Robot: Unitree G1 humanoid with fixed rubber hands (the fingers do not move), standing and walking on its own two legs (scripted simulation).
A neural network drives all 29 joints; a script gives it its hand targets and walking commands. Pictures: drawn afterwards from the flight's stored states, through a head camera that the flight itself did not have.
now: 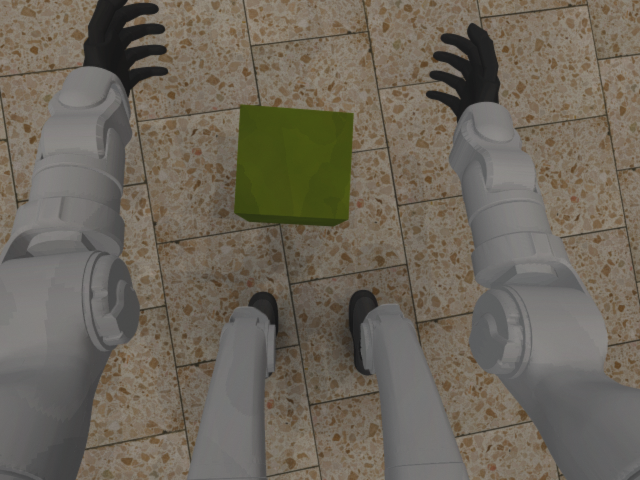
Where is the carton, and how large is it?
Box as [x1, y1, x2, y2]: [234, 104, 353, 225]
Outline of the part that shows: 240,104 234,212 248,221 335,225 346,220 348,218 353,113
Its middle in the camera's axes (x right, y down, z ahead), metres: -0.06 -0.13 +0.84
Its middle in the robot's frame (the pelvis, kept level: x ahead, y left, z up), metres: +0.50 +0.03 -0.52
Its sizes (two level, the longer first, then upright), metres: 0.210 0.200 0.250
